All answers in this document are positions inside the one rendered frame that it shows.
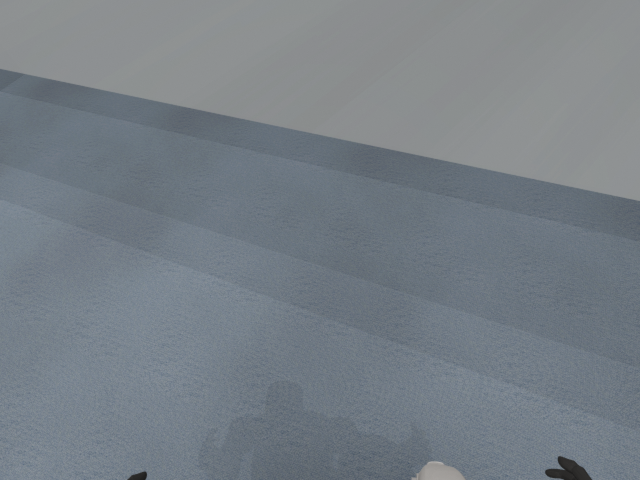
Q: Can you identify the robot right hand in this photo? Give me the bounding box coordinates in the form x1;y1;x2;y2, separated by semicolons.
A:
545;456;592;480

